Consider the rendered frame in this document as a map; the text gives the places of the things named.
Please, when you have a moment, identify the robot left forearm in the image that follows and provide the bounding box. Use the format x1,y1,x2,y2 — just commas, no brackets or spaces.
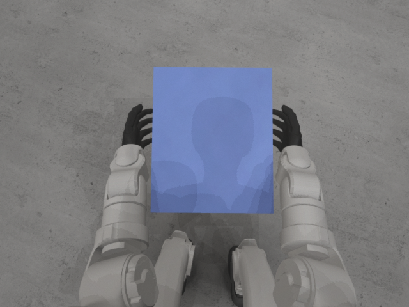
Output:
79,144,149,304

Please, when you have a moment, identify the robot left upper arm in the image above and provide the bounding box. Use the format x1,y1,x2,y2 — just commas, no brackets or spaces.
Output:
69,253,159,307

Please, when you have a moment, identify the left robot thigh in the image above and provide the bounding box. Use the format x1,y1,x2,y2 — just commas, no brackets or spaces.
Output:
154,237,195,307

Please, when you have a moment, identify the left robot hand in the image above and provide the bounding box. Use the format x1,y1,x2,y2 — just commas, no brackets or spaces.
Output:
122,104,153,149

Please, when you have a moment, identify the right robot hand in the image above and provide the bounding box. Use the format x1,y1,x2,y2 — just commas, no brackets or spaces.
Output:
272,105,303,153

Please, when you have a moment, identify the robot right shin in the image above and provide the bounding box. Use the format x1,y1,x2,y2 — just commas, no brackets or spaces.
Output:
235,239,266,294

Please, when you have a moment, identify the carton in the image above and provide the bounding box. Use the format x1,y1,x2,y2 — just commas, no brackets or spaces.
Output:
151,67,274,214

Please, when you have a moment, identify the robot right forearm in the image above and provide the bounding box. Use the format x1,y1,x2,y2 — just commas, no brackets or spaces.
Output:
275,145,356,295

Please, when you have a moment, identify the robot right upper arm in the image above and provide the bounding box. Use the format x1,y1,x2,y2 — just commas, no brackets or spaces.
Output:
273,255,356,307

